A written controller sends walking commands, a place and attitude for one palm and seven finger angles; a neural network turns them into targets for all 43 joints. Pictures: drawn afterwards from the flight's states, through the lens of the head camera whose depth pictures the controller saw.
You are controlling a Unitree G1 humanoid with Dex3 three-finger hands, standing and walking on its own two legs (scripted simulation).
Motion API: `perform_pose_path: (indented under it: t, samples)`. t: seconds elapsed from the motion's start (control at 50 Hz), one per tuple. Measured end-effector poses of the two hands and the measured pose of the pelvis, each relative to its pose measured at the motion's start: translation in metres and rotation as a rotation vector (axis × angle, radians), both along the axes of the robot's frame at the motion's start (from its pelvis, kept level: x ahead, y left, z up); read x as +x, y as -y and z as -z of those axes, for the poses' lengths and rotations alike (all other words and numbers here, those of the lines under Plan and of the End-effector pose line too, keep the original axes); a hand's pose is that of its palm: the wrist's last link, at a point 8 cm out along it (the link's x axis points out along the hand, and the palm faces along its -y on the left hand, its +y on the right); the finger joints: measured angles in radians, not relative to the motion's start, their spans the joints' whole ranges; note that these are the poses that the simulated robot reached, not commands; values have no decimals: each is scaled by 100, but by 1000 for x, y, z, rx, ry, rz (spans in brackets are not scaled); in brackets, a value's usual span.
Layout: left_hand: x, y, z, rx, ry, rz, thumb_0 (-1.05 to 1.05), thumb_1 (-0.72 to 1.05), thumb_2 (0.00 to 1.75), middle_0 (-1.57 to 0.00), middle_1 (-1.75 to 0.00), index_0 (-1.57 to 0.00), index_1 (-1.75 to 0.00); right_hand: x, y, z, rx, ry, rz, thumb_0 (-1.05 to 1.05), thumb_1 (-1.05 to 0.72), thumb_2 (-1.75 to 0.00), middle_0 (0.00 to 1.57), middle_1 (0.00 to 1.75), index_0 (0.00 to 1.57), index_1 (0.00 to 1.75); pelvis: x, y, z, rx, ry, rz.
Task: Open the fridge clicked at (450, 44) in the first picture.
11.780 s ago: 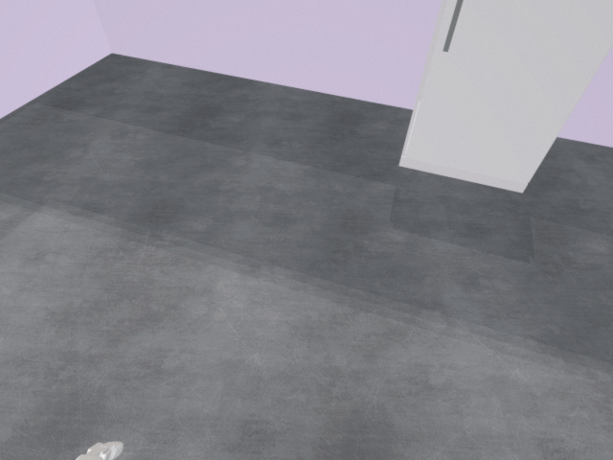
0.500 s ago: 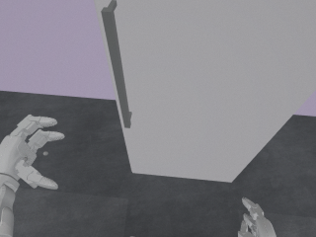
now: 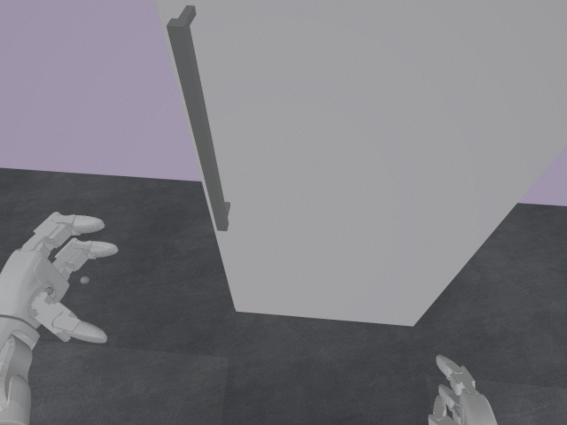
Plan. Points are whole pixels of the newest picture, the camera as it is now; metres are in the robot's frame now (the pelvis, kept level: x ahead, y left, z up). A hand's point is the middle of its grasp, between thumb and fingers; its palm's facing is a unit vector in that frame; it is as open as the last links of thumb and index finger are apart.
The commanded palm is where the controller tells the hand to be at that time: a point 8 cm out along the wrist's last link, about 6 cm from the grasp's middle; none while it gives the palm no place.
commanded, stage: move the hooked fingers beside the handle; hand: left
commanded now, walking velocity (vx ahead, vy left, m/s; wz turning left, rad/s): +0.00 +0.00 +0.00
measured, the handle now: (209, 144) +0.50 +0.16 +0.11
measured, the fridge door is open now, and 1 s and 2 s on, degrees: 0 0 0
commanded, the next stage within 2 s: none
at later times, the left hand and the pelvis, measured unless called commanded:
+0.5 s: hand (122, 246) +0.32 +0.25 +0.08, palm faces -0.03 -1.00 +0.00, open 13.9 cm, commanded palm +0.30 +0.30 +0.08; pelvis +0.00 +0.00 +0.00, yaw -1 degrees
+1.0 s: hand (151, 214) +0.38 +0.23 +0.07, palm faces -0.02 -1.00 -0.01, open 14.0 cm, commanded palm +0.36 +0.28 +0.07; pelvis +0.00 +0.00 +0.00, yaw -1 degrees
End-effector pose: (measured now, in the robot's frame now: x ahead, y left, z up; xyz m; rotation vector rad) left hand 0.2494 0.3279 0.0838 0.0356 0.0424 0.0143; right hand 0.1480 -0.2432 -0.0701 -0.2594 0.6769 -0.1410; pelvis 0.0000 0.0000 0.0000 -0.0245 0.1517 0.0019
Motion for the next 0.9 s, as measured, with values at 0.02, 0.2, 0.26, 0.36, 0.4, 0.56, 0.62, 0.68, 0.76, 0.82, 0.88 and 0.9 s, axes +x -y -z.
perform_pose_path:
  t: [0.02, 0.2, 0.26, 0.36, 0.4, 0.56, 0.62, 0.68, 0.76, 0.82, 0.88, 0.9]
  samples:
    - [0, 0, 1, -2, -3, 1, -1, -50, 30, -30, -120, -30, -120, 0, 0, 0, 1, 2, -1, 1, -90, -90, 20, 30, 20, 30, 0, 0, 0, 1, -1, 1]
    - [6, 3, 9, -25, 11, -5, -1, -50, 30, -30, -120, -30, -120, -3, 2, 1, -24, -12, -11, 1, -90, -90, 20, 30, 20, 30, -6, 0, 3, -2, 0, -8]
    - [18, 7, 10, -25, 16, 11, -1, -50, 30, -30, -120, -30, -120, -6, 2, 3, -33, -26, -4, 1, -90, -90, 20, 30, 20, 30, -8, 0, 3, -2, -3, -9]
    - [40, 19, 4, -19, 24, 54, -2, -50, 30, -30, -120, -30, -120, -15, 3, 5, -28, -43, 22, 1, -90, -90, 20, 30, 20, 30, -7, -2, 3, 0, -10, -3]
    - [47, 24, 2, -21, 27, 63, -2, -50, 30, -30, -120, -30, -120, -19, 2, 6, -20, -51, 33, 1, -90, -90, 20, 30, 20, 30, -6, -3, 2, 2, -14, 2]
    - [58, 22, 12, -29, -19, 13, -1, -50, 30, -30, -120, -30, -120, -32, 3, 11, -3, -109, 59, 1, -90, -90, 20, 30, 20, 30, -2, -3, 1, 9, -26, 15]
    - [60, 22, 12, -16, -11, 3, -1, -50, 30, -30, -120, -30, -120, -36, 5, 14, -8, -138, 61, 1, -90, -90, 20, 30, 20, 30, -2, -3, 1, 7, -30, 13]
    - [65, 27, 9, -13, 19, 20, -2, -50, 30, -30, -120, -30, -120, -39, 6, 17, -16, -163, 60, 1, -90, -90, 20, 30, 20, 30, -1, -3, 2, 4, -34, 8]
    - [81, 35, 10, -33, 23, 44, -1, -50, 30, -30, -120, -30, -120, -40, 8, 20, -24, -188, 67, 1, -90, -90, 20, 30, 20, 30, -1, -2, 3, 4, -39, 3]
    - [95, 38, 15, -38, -6, 48, -1, -50, 30, -30, -120, -30, -120, -42, 10, 20, -24, -198, 80, 1, -90, -90, 20, 30, 20, 30, -1, -2, 3, 6, -48, 5]
    - [106, 43, 15, -31, -15, 51, -1, -50, 30, -30, -120, -30, -120, -44, 12, 20, -21, -205, 91, 1, -90, -90, 20, 30, 20, 30, 0, -1, 3, 7, -57, 11]
    - [108, 45, 14, -28, -9, 51, -2, -50, 30, -30, -120, -30, -120, -45, 12, 21, -18, -209, 95, 1, -90, -90, 20, 30, 20, 30, 1, -1, 3, 8, -59, 14]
